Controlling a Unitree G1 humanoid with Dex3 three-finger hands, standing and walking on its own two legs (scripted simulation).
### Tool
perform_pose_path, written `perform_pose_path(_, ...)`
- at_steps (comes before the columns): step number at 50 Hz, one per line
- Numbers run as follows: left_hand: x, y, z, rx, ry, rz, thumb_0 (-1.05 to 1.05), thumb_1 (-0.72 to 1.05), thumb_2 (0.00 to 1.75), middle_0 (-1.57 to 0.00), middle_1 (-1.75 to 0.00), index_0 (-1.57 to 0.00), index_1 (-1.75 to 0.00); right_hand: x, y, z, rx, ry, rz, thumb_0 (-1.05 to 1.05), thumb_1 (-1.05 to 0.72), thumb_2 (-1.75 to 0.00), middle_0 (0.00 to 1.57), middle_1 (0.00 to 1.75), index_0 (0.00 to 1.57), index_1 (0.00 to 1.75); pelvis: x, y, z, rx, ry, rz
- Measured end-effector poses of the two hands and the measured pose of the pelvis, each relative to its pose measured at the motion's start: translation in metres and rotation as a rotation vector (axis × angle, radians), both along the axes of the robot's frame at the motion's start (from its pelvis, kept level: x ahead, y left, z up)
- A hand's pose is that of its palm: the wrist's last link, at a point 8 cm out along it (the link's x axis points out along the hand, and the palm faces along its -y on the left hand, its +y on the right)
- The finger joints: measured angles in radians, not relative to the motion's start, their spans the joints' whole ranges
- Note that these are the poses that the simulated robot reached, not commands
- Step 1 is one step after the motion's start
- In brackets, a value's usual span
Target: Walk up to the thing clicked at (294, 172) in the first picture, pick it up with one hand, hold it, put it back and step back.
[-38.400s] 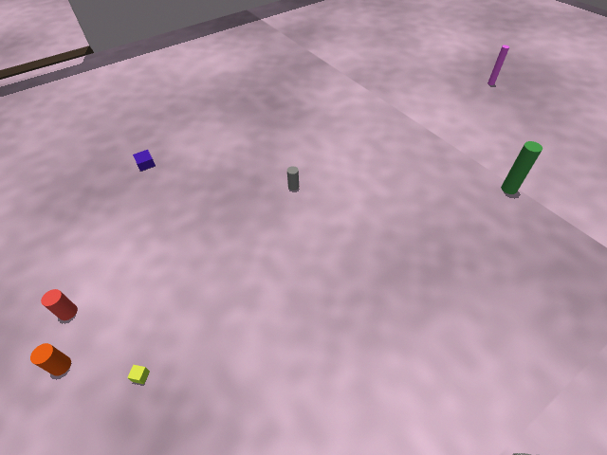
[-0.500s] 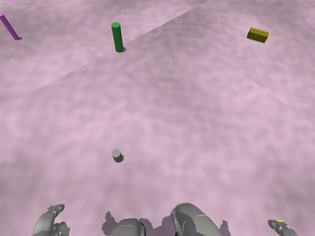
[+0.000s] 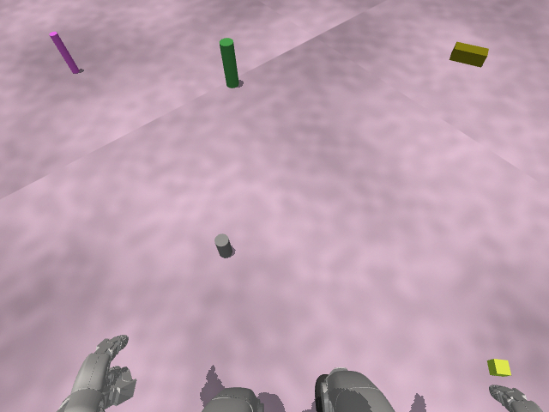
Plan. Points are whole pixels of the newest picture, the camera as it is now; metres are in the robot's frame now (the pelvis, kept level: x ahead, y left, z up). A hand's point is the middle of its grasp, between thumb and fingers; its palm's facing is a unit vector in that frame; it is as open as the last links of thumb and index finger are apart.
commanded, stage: step back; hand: left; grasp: from above
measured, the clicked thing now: (223, 246) +0.66 +0.23 -0.71
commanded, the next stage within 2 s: none
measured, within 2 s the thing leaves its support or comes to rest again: neither
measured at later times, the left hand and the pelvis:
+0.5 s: hand out of the picture -0.08 +0.23 -0.15, palm faces -0.06 -0.91 -0.40, open 7.4 cm; pelvis -0.17 -0.04 -0.01, yaw -3 degrees
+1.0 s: hand out of the picture -0.23 +0.22 -0.15, palm faces +0.00 -0.93 -0.37, open 7.4 cm; pelvis -0.34 -0.05 +0.00, yaw +0 degrees
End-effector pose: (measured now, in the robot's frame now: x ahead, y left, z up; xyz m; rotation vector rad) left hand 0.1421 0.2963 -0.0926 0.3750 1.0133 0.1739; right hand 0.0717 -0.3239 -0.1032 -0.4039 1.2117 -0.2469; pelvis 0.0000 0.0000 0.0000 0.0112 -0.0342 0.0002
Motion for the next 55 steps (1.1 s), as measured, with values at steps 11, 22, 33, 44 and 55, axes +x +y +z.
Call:
perform_pose_path(11, -0.093, 0.014, -0.018, -0.039, 0.09, 0.061, 0.01, 0.9, 0.9, -0.2, -0.3, -0.21, -0.3, -0.065, 0.016, 0.024, -0.019, -0.025, 0.017, 0.01, -0.91, -0.9, 0.2, 0.3, 0.2, 0.3, -0.064, 0.003, 0.008, -0.033, -0.014, -0.011)
perform_pose_path(22, -0.193, -0.005, -0.024, 0.028, 0.173, 0.035, 0.01, 0.91, 0.9, -0.2, -0.3, -0.21, -0.3, -0.107, -0.023, 0.006, -0.003, -0.155, 0.033, 0.01, -0.9, -0.9, 0.2, 0.3, 0.2, 0.3, -0.147, -0.029, -0.011, -0.024, -0.009, -0.078)
perform_pose_path(33, -0.27, -0.034, 0.003, 0.044, 0.129, 0.059, 0.01, 0.9, 0.9, -0.2, -0.3, -0.21, -0.3, -0.206, -0.04, -0.008, 0.035, -0.047, 0.008, 0.01, -0.91, -0.9, 0.2, 0.3, 0.2, 0.3, -0.217, -0.044, 0.002, 0.019, -0.003, -0.015)
perform_pose_path(44, -0.324, -0.028, -0.014, -0.001, 0.061, 0.081, 0.01, 0.9, 0.9, -0.2, -0.3, -0.21, -0.3, -0.299, -0.022, -0.002, 0.03, 0.023, 0.051, 0.01, -0.91, -0.9, 0.2, 0.3, 0.2, 0.3, -0.301, -0.043, -0.002, -0.008, -0.027, 0.038)
perform_pose_path(55, -0.438, -0.051, -0.021, 0.017, 0.161, 0.056, 0.01, 0.9, 0.9, -0.2, -0.3, -0.21, -0.3, -0.34, -0.059, 0.001, 0.02, -0.133, 0.045, 0.01, -0.9, -0.9, 0.2, 0.3, 0.2, 0.3, -0.377, -0.068, -0.008, -0.03, -0.017, -0.043)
